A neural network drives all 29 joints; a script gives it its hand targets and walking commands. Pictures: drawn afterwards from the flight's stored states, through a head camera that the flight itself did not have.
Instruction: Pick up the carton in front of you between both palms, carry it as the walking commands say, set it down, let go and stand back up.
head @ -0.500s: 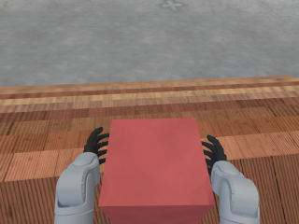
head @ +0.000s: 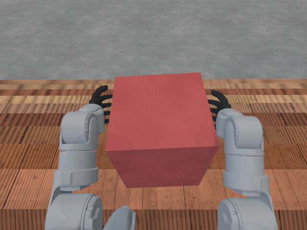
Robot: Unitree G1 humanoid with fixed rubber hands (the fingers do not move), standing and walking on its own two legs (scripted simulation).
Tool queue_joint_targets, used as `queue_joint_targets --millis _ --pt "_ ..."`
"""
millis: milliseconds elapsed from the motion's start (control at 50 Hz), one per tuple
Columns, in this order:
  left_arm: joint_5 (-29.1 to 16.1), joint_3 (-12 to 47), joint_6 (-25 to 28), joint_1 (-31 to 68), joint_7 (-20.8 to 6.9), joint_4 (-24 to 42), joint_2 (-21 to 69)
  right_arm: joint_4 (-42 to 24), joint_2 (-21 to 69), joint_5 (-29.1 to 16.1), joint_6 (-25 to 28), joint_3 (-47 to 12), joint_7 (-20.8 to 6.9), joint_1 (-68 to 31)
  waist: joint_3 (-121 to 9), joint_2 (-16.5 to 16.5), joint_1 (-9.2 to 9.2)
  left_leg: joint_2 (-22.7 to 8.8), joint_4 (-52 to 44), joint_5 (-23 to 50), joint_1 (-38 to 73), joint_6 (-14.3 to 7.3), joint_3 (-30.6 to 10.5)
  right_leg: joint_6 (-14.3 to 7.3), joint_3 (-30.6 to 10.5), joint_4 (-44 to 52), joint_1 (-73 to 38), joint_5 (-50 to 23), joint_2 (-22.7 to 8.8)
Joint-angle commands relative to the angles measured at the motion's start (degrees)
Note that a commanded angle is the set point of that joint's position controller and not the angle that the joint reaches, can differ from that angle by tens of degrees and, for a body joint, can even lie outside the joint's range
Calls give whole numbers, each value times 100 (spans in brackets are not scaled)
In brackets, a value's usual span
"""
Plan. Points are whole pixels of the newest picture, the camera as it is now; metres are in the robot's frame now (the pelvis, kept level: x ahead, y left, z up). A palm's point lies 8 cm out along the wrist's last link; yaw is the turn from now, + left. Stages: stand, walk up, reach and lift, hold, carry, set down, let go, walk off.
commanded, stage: carry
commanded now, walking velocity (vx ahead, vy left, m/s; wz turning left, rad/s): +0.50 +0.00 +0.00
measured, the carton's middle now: (160, 135) +0.36 +0.01 +0.02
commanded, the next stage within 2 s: none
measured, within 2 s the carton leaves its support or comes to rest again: neither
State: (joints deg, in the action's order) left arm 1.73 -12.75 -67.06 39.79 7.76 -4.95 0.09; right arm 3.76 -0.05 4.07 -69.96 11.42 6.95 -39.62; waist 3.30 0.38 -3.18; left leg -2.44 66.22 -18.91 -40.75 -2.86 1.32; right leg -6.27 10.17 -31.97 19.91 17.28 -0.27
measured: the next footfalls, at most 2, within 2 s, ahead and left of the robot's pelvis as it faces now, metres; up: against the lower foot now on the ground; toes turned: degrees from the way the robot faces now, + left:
left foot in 0.16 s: +0.22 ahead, +0.09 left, +0.00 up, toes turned +2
right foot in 0.60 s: +0.51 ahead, -0.07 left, -0.17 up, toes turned -3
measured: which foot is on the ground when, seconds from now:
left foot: up 0.00-0.14, down 0.16-0.60, up 0.62-1.00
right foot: down 0.00-0.16, up 0.18-0.58, down 0.60-1.00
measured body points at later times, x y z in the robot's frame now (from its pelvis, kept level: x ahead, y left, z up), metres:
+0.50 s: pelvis +0.31 +0.00 -0.05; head +0.36 +0.01 +0.39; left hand +0.70 +0.12 +0.06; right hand +0.68 -0.18 +0.06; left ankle +0.18 +0.09 -0.73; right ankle +0.46 -0.11 -0.75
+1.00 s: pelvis +0.67 -0.06 -0.31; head +0.71 -0.06 +0.14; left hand +1.04 +0.10 -0.22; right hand +1.03 -0.21 -0.23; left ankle +0.82 +0.00 -1.01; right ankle +0.49 -0.07 -0.88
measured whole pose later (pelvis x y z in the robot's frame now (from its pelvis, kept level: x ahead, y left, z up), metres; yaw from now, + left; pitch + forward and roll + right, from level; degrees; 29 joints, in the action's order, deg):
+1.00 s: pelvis +0.67 -0.06 -0.31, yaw -2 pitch +2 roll -1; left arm 0.5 -10.4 -62.7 34.6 8.5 -7.0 1.0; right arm 2.5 2.1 4.6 -65.9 12.1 7.2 -31.7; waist 2.7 -1.8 -3.7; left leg 2.1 34.9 22.9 -33.4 -4.7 5.1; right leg -9.2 8.5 -78.8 17.7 44.8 9.0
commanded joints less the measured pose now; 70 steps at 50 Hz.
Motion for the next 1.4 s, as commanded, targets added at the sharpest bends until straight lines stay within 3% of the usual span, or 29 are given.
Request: queue_joint_targets --millis 0,80,120,140,160,180,260,380,420,520,560,580,600,620,660,720,820,940,980,1000,1020,1040,1080,1120,1200,1280,1340,1360,1380 --pt "-2605 3804 -60 3817 -1571 568 6427 -636 6118 -2230 335 -3573 -986 -3895 -2822 454 -41 129 -1247 584 -258 31 234 -530 -1314 417 -2562 -3987 -1218" --pt "-2366 3778 -133 3460 -1550 583 6352 -863 6160 -2241 261 -3684 -1029 -3845 -2881 1070 119 647 -2723 1296 1561 -159 883 -305 -373 21 -2017 -5014 -850" --pt "-2258 3860 -145 3277 -1517 538 6352 -864 6141 -2249 245 -3749 -1126 -3644 -3412 727 898 646 -2596 2076 3336 -362 792 39 50 -1895 -1060 -5669 -803" --pt "-2168 3904 -139 3375 -1494 555 6259 -864 6114 -2287 242 -3764 -1198 -3593 -3284 -148 1245 419 -3188 2786 4145 -276 377 169 -59 -3105 -224 -4344 -478" --pt "-2048 3925 -160 3320 -1468 483 6272 -801 6110 -2360 225 -3802 -1273 -3606 -3172 -1570 1036 -639 -3175 5012 5072 -697 -1188 286 -375 -4356 1145 235 326" --pt "-1965 3824 -184 3053 -1429 365 6191 -694 6065 -2466 202 -3801 -1351 -3535 -3523 -2139 810 -1329 -3517 4574 5918 -1498 -2616 393 -1073 -5148 2334 1399 614" --pt "-1636 3617 -75 3417 -1244 745 5974 -1191 6648 -3121 321 -4246 -1565 -4605 -2906 -198 840 -1235 -3158 2852 4952 -1497 -2375 436 -1498 -3899 3112 1215 -64" --pt "-1499 3669 -32 2994 -1131 768 5792 -1251 6516 -3200 383 -4274 -1452 -4333 -3047 -416 848 -971 -2507 3510 4972 -1101 -1680 333 -925 -3435 3059 -671 -44" --pt "-1482 3718 -73 2861 -1183 601 5782 -975 6314 -3047 355 -4161 -1462 -3885 -2686 -434 1392 -346 -1711 2380 5726 -895 -1373 425 -812 -1939 3938 -2194 66" --pt "-1455 3512 -120 2827 -1341 97 5568 -54 6286 -2844 412 -3873 -1570 -3549 -2041 -774 509 -78 -1064 121 1989 -430 -75 364 -310 265 -801 -5258 80" --pt "-1632 3449 -102 3169 -1423 58 5554 183 6276 -2689 398 -3686 -1561 -3646 -2790 -682 -559 -443 947 2663 1571 -17 399 117 148 -795 -2782 -4584 238" --pt "-1717 3398 -100 3309 -1489 -80 5541 219 6202 -2584 372 -3570 -1514 -3751 -2592 510 -1191 -64 3080 2301 882 188 470 -217 -419 -96 -3268 -3855 -88" --pt "-1813 3307 -148 3389 -1561 -285 5567 219 6007 -2371 338 -3437 -1423 -4004 -1603 1207 -889 856 4695 -2179 33 200 214 -362 -1295 450 -2652 -4398 -759" --pt "-2081 3331 -185 3550 -1586 -513 5602 292 5680 -2224 197 -3194 -1312 -4191 -1662 1543 101 558 3999 -1996 -646 122 -492 -20 -2126 -783 -2890 -7145 -1273" --pt "-2571 3467 -207 3997 -1662 -500 5985 376 5368 -1877 150 -2741 -1078 -3885 -1759 510 205 150 2417 -794 -689 173 -669 86 -2256 -803 -1977 -5056 -1091" --pt "-2944 3580 -71 4604 -1678 -117 6570 -99 5655 -1916 226 -2742 -998 -4311 -2320 295 91 -73 770 -164 -590 307 -562 -913 -3861 -640 -1430 -4416 -1756" --pt "-3031 3808 140 4441 -1553 387 7034 -466 6290 -2212 462 -3233 -1048 -4161 -2746 232 -148 143 -646 2689 -961 -146 -209 -144 -2453 -2073 -2034 -3514 -491" --pt "-2729 4107 461 3253 -1534 442 6821 -797 6215 -2164 729 -3782 -1014 -3565 -2556 436 -416 771 -3757 4402 1431 -87 754 -229 -1478 -3254 -1239 -3088 174" --pt "-2672 4245 559 3120 -1531 536 6675 -993 5934 -2170 804 -3876 -1046 -3321 -3579 492 1171 767 -2854 4569 4405 -414 824 312 -763 -5724 238 -4976 -265" --pt "-2636 4274 560 3237 -1528 570 6632 -891 5878 -2194 821 -3860 -1081 -3213 -3212 -1073 1951 176 -3615 4267 5491 -872 149 684 -588 -7810 1571 -1593 353" --pt "-2439 4195 484 3108 -1497 369 6520 -590 5737 -2221 798 -3789 -1128 -2943 -2738 -1846 1280 -666 -3001 7350 6296 -1188 -941 617 -768 -8308 3009 2792 1048" --pt "-2215 3935 432 2680 -1433 153 6236 -436 5699 -2373 784 -3915 -1164 -2861 -3225 -1418 1091 -1491 -2400 8470 7254 -1831 -2192 632 -1307 -8472 3900 3161 894" --pt "-1773 3462 461 2108 -1334 -130 5722 -361 6193 -2759 832 -4209 -1262 -3081 -3174 75 802 -1333 -2298 5374 6260 -1762 -2600 408 -1736 -6672 4150 2336 106" --pt "-1497 3191 603 1746 -1319 -205 5719 -450 6630 -3177 983 -4471 -1375 -3507 -3688 -69 706 -1507 -1946 4413 5850 -1772 -3313 341 -1976 -5307 3956 1275 -122" --pt "-1449 3377 882 2443 -1383 232 5994 -657 7028 -3392 1233 -4610 -1437 -4143 -3108 -461 628 -1077 -2323 5224 3510 -1483 -2406 482 -1112 -4076 1988 -659 -120" --pt "-1602 3760 996 2319 -1392 333 6060 -492 6936 -3242 1368 -4494 -1414 -3610 -2770 131 1174 133 -739 2355 4133 -924 -1339 346 -962 -1134 2579 -3890 18" --pt "-1614 3961 915 2325 -1309 562 5852 -281 6634 -3079 1421 -4367 -1400 -2900 -2046 -719 1228 187 -982 2048 2683 -813 -771 438 -453 358 443 -4199 195" --pt "-1640 3966 852 2270 -1293 598 5753 -225 6508 -2999 1405 -4296 -1381 -2676 -2019 -1039 1030 134 -513 2229 2763 -736 -628 300 -430 551 197 -4264 106" --pt "-1710 3917 794 2173 -1289 627 5661 -202 6426 -2874 1400 -4207 -1362 -2745 -3064 -1471 -31 -391 897 3688 2024 -482 -372 13 -252 -853 -1812 -4887 59"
